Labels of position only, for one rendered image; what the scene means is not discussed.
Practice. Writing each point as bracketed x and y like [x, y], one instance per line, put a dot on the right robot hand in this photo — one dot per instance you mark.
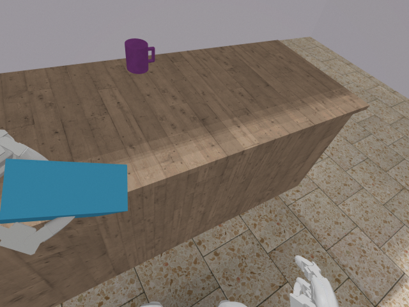
[317, 294]

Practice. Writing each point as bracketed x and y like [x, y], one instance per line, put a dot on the table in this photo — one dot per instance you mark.
[206, 134]

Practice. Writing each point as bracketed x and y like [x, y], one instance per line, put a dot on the left robot hand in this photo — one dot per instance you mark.
[21, 237]

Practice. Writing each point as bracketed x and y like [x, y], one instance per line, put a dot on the sponge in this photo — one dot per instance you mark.
[44, 190]

